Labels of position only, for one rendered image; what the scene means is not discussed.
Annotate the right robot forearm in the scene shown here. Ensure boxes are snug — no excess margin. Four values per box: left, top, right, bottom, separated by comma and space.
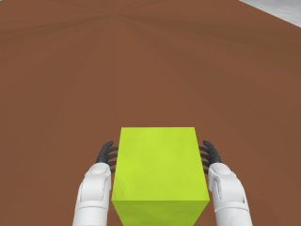
208, 163, 253, 226

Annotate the right robot hand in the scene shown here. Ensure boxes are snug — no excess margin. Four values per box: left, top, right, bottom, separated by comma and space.
198, 140, 222, 175

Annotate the left robot forearm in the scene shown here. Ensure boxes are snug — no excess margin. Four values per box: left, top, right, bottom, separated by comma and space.
72, 162, 112, 226

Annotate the left robot hand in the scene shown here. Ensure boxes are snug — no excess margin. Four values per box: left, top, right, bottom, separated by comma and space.
96, 140, 119, 173

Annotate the carton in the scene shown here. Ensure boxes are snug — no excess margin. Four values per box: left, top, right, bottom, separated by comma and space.
111, 127, 210, 226

